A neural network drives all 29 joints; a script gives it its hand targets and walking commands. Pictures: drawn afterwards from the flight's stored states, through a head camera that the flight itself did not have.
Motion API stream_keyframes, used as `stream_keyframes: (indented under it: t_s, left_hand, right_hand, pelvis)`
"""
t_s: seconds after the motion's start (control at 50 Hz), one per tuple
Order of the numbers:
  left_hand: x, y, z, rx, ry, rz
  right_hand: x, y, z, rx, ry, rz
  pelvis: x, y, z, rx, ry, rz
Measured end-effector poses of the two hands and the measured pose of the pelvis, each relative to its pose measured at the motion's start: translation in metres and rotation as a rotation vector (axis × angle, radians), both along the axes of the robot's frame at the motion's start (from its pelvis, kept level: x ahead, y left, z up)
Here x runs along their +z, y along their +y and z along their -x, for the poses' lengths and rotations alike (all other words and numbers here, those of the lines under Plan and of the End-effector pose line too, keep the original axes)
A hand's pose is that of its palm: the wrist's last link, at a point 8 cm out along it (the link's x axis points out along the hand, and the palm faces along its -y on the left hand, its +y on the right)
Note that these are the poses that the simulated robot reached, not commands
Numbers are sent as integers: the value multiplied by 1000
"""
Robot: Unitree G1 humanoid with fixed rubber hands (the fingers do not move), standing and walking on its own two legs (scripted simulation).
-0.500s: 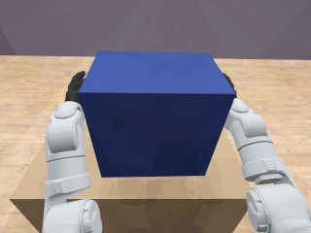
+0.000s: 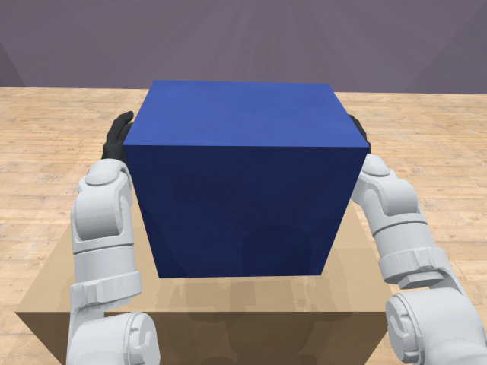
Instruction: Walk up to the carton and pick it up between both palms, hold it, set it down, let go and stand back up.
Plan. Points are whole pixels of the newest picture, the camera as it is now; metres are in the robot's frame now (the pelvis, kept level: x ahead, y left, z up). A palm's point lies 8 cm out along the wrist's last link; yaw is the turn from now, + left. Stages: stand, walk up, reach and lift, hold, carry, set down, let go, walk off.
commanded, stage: hold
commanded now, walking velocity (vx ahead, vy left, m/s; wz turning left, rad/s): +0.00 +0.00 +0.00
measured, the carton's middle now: (241, 182) +0.36 +0.00 +0.18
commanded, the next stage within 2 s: none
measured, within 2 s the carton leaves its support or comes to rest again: neither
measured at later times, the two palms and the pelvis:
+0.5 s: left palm (117, 163) +0.35 +0.19 +0.23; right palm (356, 159) +0.36 -0.18 +0.22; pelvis +0.00 +0.00 +0.00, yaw +0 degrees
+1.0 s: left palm (117, 163) +0.35 +0.19 +0.23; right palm (356, 159) +0.36 -0.18 +0.22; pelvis +0.00 +0.00 +0.00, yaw +0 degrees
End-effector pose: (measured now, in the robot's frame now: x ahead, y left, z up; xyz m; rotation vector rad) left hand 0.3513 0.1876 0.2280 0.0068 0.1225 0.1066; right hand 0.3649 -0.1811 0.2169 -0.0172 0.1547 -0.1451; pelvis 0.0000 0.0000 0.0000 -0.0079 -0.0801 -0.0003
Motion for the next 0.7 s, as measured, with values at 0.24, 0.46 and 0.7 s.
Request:
stream_keyframes:
  t_s: [0.24, 0.46, 0.7]
  left_hand:
    - [0, 0, 0, 0, 0, 0]
    - [0, 0, 0, 0, 0, 0]
    - [0, 0, 0, 0, 0, 1]
  right_hand:
    - [0, 0, 0, 0, 0, 0]
    - [0, 0, 0, 1, 0, 0]
    - [0, 0, 0, 0, 1, -1]
  pelvis:
    - [0, 0, 0, 0, 0, 0]
    - [0, 0, 0, 0, 1, 0]
    - [0, 0, 0, 0, 1, 0]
